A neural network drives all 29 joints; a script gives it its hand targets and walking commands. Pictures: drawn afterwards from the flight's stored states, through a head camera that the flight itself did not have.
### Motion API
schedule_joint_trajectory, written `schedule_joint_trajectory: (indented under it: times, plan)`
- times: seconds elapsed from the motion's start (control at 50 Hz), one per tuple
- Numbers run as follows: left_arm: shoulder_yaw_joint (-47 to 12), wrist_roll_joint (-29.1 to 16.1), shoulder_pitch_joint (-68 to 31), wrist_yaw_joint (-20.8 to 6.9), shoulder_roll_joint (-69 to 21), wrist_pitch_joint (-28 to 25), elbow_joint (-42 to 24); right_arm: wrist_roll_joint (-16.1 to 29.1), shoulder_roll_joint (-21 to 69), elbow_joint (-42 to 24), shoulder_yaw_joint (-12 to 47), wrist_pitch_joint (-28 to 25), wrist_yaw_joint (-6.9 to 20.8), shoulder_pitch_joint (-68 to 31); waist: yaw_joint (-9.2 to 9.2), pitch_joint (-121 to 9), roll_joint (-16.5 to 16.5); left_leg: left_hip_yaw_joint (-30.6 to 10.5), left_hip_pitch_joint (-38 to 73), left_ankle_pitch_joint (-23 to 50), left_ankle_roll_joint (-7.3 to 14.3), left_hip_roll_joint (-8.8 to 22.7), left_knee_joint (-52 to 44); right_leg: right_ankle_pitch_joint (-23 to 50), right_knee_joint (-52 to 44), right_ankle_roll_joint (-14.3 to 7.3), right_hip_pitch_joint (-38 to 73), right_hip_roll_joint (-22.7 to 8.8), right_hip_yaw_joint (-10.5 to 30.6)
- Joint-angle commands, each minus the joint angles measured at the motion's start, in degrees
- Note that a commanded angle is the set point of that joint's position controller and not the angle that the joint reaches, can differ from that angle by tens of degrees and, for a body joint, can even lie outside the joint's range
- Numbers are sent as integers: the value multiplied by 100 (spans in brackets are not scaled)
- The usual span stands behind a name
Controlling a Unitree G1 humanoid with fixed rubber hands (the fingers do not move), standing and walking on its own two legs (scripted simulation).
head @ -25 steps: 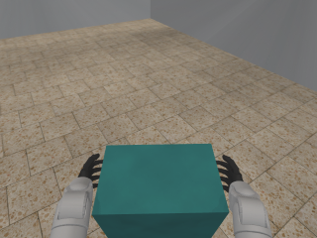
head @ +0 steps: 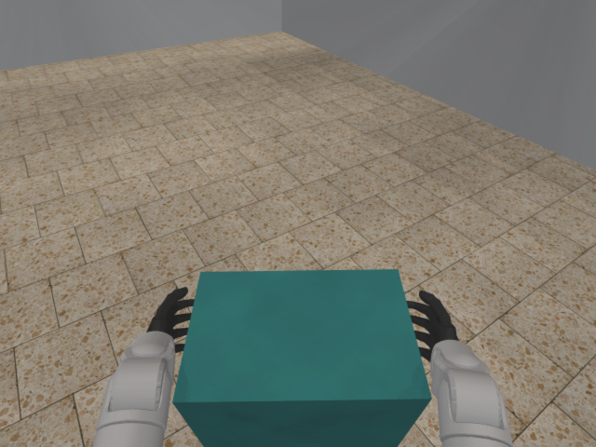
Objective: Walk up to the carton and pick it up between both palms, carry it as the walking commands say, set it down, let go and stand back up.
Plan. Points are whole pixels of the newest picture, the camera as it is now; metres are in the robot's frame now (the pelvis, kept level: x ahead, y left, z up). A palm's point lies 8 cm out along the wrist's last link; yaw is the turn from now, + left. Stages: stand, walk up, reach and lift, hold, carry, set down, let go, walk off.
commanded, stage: carry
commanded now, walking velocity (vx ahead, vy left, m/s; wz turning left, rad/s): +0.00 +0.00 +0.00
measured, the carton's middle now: (300, 368) +0.29 +0.00 -0.06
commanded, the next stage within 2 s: hold in 0.84 s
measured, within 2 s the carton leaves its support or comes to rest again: neither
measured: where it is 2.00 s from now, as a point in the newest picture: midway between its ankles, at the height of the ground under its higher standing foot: outside the picture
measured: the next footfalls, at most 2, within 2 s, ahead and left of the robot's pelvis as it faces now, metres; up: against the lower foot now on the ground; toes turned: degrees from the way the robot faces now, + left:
none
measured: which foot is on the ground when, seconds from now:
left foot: down 0.00-1.00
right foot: down 0.00-1.00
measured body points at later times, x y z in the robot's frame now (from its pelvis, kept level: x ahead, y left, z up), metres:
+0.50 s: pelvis -0.01 +0.00 +0.00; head -0.04 +0.00 +0.45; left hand +0.28 +0.19 +0.03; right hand +0.27 -0.18 +0.04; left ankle +0.06 +0.07 -0.73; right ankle -0.05 -0.10 -0.73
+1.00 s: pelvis -0.02 -0.01 +0.00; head -0.04 +0.00 +0.45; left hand +0.28 +0.19 +0.04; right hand +0.27 -0.19 +0.04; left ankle +0.06 +0.07 -0.73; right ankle -0.05 -0.10 -0.73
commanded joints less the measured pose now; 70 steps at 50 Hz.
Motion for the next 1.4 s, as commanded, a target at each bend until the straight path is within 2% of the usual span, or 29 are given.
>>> schedule_joint_trajectory:
  times: [0.0, 0.42, 0.82, 0.84, 0.86, 0.88, 0.9, 0.94, 1.0, 1.06, 1.16, 1.26, 1.32, 1.34, 1.38]
  plan:
    - [-3250, -1341, -2892, -992, -4511, -325, -932, 1332, 4028, -436, 3375, -172, 933, -2740, 15, -1151, 153, -1038, 1372, 730, -135, 1079, -478, 822, -596, -109, -456, -671, 438]
    - [-3243, -1335, -2941, -1010, -4582, -322, -903, 1308, 4075, -370, 3368, -171, 951, -2786, 19, -1115, 151, -1045, 1283, 194, -184, 1051, -668, 597, -623, -172, -521, -632, 436]
    - [-3224, -1318, -2976, -1029, -4609, -339, -881, 1303, 4117, -308, 3367, -189, 970, -2821, 12, -1115, 111, -983, 1228, 228, -192, 999, -569, 837, -658, -145, -486, -684, 496]
    - [-3300, -1896, -3224, -1129, -4873, -345, -1407, 1537, 4519, -127, 3165, -233, 1000, -2405, -109, -836, -416, -1584, 3331, 1207, -433, 278, -379, 1509, -1238, -74, -1402, -178, 1107]
    - [-3227, -1838, -3195, -1130, -4833, -327, -1319, 1589, 4519, -263, 3225, -237, 993, -2649, 34, -820, -244, -1688, 3517, 1552, -411, 334, -330, 1631, -1254, -98, -1468, -165, 1055]
    - [-3236, -1864, -3142, -1141, -4875, -315, -1348, 1632, 4542, -348, 3272, -251, 1000, -2700, 47, -897, -179, -1735, 3639, 1743, -415, 348, -322, 1723, -1253, -105, -1496, -154, 1075]
    - [-3157, -1779, -3170, -1153, -4853, -294, -1190, 1546, 4467, -241, 3227, -269, 1003, -2837, 73, -777, -179, -1769, 3691, 1575, -434, 343, -351, 1489, -1332, -131, -1643, -198, 1124]
    - [-3131, -1609, -3293, -1174, -4841, -267, -857, 1354, 4291, -158, 3072, -328, 976, -3007, -130, -553, -153, -1739, 3640, 1067, -463, 295, -354, 1178, -1498, -135, -1698, -300, 1182]
    - [-3016, -1457, -2983, -1124, -4723, -254, -901, 1416, 4188, -218, 3193, -373, 971, -2919, 14, -546, 105, -1658, 3702, 1106, -488, 247, -409, 1277, -1531, -132, -1639, -320, 1189]
    - [-2976, -1363, -3017, -1102, -4688, -249, -1000, 1403, 4218, -110, 3129, -370, 987, -2838, 2, -652, 263, -1630, 3685, 1156, -512, 216, -443, 1408, -1553, -119, -1522, -330, 1191]
    - [-2979, -1300, -2927, -1079, -4562, -240, -1109, 1409, 4213, -196, 3124, -390, 983, -2828, -9, -733, 256, -1595, 3629, 1221, -504, 205, -475, 1560, -1576, -100, -1407, -315, 1181]
    - [-2967, -1308, -2940, -1080, -4536, -259, -1105, 1404, 4136, -374, 3156, -424, 962, -3010, -28, -789, 120, -1602, 3580, 1112, -492, 225, -471, 1389, -1567, -108, -1384, -284, 1143]
    - [-2974, -1333, -3059, -1082, -4540, -262, -1108, 1376, 4097, -389, 3138, -427, 961, -3088, -75, -810, 59, -1617, 3585, 969, -498, 254, -468, 1194, -1551, -136, -1422, -263, 1107]
    - [-2488, -1330, -2722, -1086, -4206, -231, -820, 1370, 3175, 77, 2761, -413, 975, -2831, -377, -642, 246, -1524, 4079, 790, -377, 333, -566, 788, -1742, -522, -1416, -137, 1226]
    - [-2347, -1281, -2714, -1059, -4127, -291, -608, 1216, 2968, 315, 2544, -477, 965, -2818, -386, -392, 264, -1530, 3959, 475, -388, 364, -605, 455, -1742, -584, -1493, -122, 1174]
